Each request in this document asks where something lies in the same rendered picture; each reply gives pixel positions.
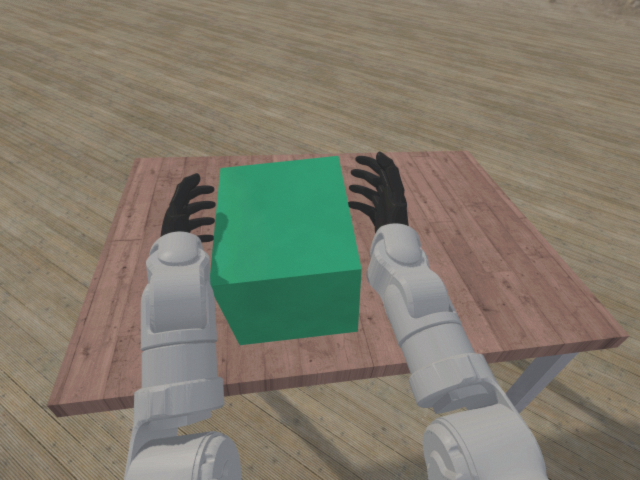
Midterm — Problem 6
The robot right hand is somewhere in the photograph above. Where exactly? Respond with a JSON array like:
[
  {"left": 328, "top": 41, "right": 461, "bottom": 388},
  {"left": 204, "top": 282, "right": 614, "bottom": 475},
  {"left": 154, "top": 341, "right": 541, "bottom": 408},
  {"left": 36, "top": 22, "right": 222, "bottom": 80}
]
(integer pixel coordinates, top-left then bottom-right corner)
[{"left": 348, "top": 152, "right": 409, "bottom": 234}]

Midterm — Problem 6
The right robot forearm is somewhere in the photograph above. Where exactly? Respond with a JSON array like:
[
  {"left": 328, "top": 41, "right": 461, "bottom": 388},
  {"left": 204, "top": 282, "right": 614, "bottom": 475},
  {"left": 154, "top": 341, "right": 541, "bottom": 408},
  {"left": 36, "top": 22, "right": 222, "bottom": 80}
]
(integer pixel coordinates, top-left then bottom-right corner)
[{"left": 367, "top": 223, "right": 546, "bottom": 472}]

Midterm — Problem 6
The left robot upper arm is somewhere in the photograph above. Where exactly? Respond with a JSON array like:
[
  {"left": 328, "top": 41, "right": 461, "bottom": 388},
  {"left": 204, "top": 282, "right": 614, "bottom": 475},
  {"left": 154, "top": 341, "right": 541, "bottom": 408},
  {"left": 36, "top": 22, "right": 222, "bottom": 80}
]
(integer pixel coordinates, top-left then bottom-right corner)
[{"left": 126, "top": 431, "right": 241, "bottom": 480}]

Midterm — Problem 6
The left robot forearm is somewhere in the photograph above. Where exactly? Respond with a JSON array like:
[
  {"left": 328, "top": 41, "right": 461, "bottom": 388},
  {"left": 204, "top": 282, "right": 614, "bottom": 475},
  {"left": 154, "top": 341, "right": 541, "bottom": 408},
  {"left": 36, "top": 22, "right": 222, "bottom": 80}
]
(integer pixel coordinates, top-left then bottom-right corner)
[{"left": 124, "top": 232, "right": 224, "bottom": 480}]

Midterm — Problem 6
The right robot upper arm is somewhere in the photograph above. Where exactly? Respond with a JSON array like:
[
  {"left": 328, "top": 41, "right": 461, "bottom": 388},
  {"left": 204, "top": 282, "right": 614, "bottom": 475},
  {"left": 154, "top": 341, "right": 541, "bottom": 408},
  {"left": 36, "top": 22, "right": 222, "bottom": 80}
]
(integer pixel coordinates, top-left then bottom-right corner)
[{"left": 423, "top": 403, "right": 549, "bottom": 480}]

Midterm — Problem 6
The carton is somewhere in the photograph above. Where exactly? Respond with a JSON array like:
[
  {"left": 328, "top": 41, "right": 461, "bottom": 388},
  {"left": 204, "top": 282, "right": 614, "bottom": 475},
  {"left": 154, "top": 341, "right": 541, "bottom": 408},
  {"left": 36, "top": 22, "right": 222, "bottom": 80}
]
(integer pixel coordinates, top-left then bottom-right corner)
[{"left": 210, "top": 156, "right": 362, "bottom": 345}]

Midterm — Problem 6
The table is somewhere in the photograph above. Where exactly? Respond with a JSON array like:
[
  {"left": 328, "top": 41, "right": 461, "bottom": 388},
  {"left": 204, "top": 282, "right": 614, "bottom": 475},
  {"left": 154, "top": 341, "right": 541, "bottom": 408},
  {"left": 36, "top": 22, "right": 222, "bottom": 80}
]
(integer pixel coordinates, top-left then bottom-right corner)
[{"left": 47, "top": 151, "right": 629, "bottom": 417}]

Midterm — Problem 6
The robot left hand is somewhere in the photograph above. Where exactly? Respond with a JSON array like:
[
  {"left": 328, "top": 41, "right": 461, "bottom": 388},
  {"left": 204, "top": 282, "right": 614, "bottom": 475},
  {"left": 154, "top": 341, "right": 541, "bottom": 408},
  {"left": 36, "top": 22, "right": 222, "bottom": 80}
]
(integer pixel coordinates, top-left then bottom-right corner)
[{"left": 161, "top": 173, "right": 216, "bottom": 242}]

